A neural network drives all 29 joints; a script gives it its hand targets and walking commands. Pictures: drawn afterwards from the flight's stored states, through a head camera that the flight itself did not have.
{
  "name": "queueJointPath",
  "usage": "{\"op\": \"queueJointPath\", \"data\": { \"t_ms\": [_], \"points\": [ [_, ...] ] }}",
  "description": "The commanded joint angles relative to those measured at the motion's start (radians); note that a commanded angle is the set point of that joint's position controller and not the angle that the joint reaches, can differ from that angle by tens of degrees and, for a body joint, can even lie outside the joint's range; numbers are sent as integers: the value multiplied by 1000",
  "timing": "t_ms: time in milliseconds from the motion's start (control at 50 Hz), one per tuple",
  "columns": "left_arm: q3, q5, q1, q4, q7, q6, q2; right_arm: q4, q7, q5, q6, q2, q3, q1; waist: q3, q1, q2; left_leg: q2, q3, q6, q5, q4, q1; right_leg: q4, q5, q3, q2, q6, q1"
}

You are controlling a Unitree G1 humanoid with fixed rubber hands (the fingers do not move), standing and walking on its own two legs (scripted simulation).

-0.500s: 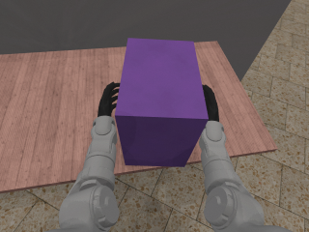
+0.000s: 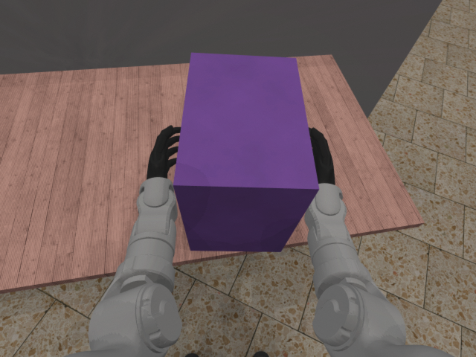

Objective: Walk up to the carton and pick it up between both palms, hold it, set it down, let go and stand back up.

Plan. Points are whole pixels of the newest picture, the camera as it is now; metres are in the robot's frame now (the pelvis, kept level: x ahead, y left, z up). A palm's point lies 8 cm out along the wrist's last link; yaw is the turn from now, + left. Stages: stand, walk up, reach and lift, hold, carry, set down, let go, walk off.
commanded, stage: set down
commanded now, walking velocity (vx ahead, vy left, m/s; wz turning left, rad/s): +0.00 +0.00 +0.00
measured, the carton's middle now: (239, 160) +0.45 +0.00 +0.01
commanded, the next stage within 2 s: none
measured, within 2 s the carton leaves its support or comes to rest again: neither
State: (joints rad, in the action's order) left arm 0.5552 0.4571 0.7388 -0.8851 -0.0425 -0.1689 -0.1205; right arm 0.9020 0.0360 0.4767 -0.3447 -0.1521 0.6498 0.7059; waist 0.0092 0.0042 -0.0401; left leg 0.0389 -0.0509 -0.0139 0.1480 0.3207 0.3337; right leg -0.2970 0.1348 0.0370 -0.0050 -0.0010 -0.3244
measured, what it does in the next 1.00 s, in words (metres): stands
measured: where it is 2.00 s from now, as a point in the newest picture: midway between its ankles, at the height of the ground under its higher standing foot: outside the picture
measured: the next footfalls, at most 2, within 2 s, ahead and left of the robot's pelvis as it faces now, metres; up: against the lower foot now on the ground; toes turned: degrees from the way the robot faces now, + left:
none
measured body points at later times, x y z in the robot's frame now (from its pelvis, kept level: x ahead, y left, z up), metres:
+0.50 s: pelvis -0.01 +0.01 -0.02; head +0.09 +0.01 +0.42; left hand +0.44 +0.17 +0.01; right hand +0.44 -0.16 +0.02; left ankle +0.00 +0.13 -0.75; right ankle +0.00 -0.12 -0.75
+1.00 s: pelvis -0.04 -0.01 -0.02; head +0.03 +0.00 +0.42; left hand +0.45 +0.17 +0.11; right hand +0.45 -0.18 +0.12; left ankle +0.00 +0.13 -0.75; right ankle +0.00 -0.12 -0.75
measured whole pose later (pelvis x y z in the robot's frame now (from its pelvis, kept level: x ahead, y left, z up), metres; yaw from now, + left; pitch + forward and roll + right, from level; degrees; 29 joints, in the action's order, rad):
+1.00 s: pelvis -0.04 -0.01 -0.02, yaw -1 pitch +19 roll +0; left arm -0.03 -0.27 1.12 -1.25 -0.12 -0.01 0.25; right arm 1.17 0.09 -0.35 0.04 0.28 -0.05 1.09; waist -0.21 0.01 -0.03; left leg 0.06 -0.04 -0.03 0.15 0.51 0.68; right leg -0.49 0.14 0.03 0.02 -0.02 -0.68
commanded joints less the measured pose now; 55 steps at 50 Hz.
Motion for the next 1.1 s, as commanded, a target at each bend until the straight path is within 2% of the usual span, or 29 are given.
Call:
{"op": "queueJointPath", "data": {
  "t_ms": [0, 40, 120, 160, 240, 280, 320, 360, 400, 420, 460, 480, 560, 580, 620, 680, 720, 740, 780, 840, 900, 920, 960, 1000, 1040, 1080],
  "points": [
    [-146, 14, 438, 18, 6, -34, -137, 48, -61, 25, 12, -130, -182, 390, -544, 14, 51, -21, -88, -4, -225, 5, -149, -27, -244, 49, 17, 19, 257],
    [-162, -27, 435, 12, -25, -47, -39, 47, -35, -32, 8, -12, -199, 396, -597, 18, 64, -21, -86, -13, -270, 31, -146, -46, -289, 42, 26, 15, 242],
    [-227, -191, 498, -23, -86, -87, 173, 55, 36, -257, 6, 173, -324, 457, -763, 20, 75, -30, -76, -16, -296, 99, -42, -120, -429, 2, 31, 12, 281],
    [-274, -277, 532, -86, -106, -112, 215, 94, 64, -366, 7, 212, -413, 494, -833, 18, 75, -35, -66, -23, -292, 134, 20, -160, -481, -8, 31, 15, 281],
    [-353, -403, 562, -191, -121, -176, 276, 139, 89, -516, -18, 305, -519, 543, -1010, 14, 82, -30, -32, -57, -409, 235, 1, -224, -567, -1, 45, 8, 208],
    [-367, -436, 551, -245, -116, -198, 298, 153, 93, -560, -32, 351, -548, 561, -1057, 19, 78, -27, -20, -72, -478, 275, -25, -239, -603, 7, 54, 8, 170],
    [-384, -470, 551, -306, -102, -211, 321, 192, 94, -591, -38, 392, -571, 564, -1049, 11, 66, -26, -13, -80, -488, 293, -21, -252, -612, 5, 57, 10, 151],
    [-404, -491, 567, -322, -94, -213, 330, 234, 92, -623, -44, 441, -580, 576, -1038, 0, 82, -19, -6, -94, -546, 310, -76, -244, -604, 18, 70, 9, 84],
    [-423, -517, 596, -279, -91, -215, 344, 230, 87, -648, -51, 488, -581, 597, -1071, -10, 97, -13, 2, -108, -607, 332, -150, -236, -584, 29, 82, 5, 8],
    [-444, -532, 617, -296, -89, -215, 341, 239, 82, -661, -52, 494, -585, 613, -1055, -18, 103, -10, 6, -115, -616, 343, -167, -229, -551, 33, 85, 1, -39],
    [-450, -563, 627, -217, -90, -210, 369, 175, 71, -692, -49, 536, -607, 634, -1120, -10, 92, -11, 7, -113, -641, 356, -201, -228, -568, 35, 92, 7, -46],
    [-464, -574, 640, -247, -83, -204, 374, 187, 65, -702, -35, 527, -617, 648, -1088, -17, 70, -14, 6, -106, -601, 349, -168, -224, -551, 31, 88, 9, -46],
    [-521, -651, 705, -204, -71, -170, 412, 153, 36, -760, 34, 565, -655, 699, -1092, -18, 55, -17, 9, -86, -454, 307, -109, -223, -459, 17, 77, 14, -28],
    [-525, -669, 705, -153, -74, -154, 423, 100, 30, -783, 51, 584, -672, 706, -1135, -10, 56, -17, 8, -83, -460, 304, -126, -223, -472, 16, 79, 15, -19],
    [-546, -686, 722, -129, -75, -112, 433, 92, 19, -818, 96, 590, -699, 718, -1127, 0, 57, -20, 14, -77, -437, 299, -134, -219, -436, 10, 78, 13, -28],
    [-547, -701, 730, -124, -67, -46, 460, 81, 13, -848, 170, 586, -731, 738, -1073, 13, 24, -31, 12, -44, -315, 255, -46, -212, -391, -13, 64, 20, 39],
    [-546, -705, 758, -197, -64, -12, 476, 121, 15, -844, 211, 576, -728, 771, -981, 18, -6, -32, 10, -23, -191, 220, 38, -203, -297, -25, 50, 22, 45],
    [-546, -715, 781, -156, -67, 1, 494, 93, 16, -851, 223, 594, -722, 792, -1002, 30, 1, -33, 3, -18, -161, 200, 48, -197, -277, -29, 45, 22, 68],
    [-550, -721, 790, -131, -71, 35, 503, 63, 24, -858, 250, 594, -724, 806, -1010, 30, -8, -38, 6, -7, -175, 191, 56, -198, -317, -38, 42, 27, 103],
    [-548, -726, 827, -196, -67, 81, 517, 80, 39, -837, 300, 585, -701, 847, -927, 32, -28, -40, 5, 8, -73, 157, 101, -181, -233, -42, 32, 25, 117],
    [-564, -729, 880, -229, -71, 115, 540, 114, 53, -824, 347, 573, -681, 876, -877, 29, -19, -43, 8, 16, 1, 126, 124, -158, -139, -51, 24, 20, 126],
    [-563, -731, 893, -195, -78, 126, 546, 94, 58, -822, 357, 581, -668, 878, -906, 30, 1, -43, 3, 8, -17, 126, 104, -152, -144, -50, 27, 17, 138],
    [-575, -741, 948, -158, -90, 150, 546, 68, 71, -804, 375, 589, -632, 912, -944, 12, 38, -42, 7, -5, -32, 130, 67, -152, -148, -37, 33, 5, 113],
    [-568, -739, 967, -115, -91, 179, 552, 24, 87, -784, 395, 587, -607, 921, -994, -6, 50, -44, 8, -15, -97, 139, 16, -150, -229, -26, 38, 8, 139],
    [-549, -722, 959, -78, -92, 225, 564, -5, 101, -776, 425, 597, -602, 930, -1006, -6, 50, -48, 7, -25, -132, 138, -25, -148, -273, -18, 46, 10, 178],
    [-544, -708, 973, -17, -93, 289, 567, -20, 117, -775, 461, 610, -587, 938, -1015, -18, 87, -48, 9, -33, -182, 137, -70, -140, -326, -19, 55, 12, 201]
  ]
}}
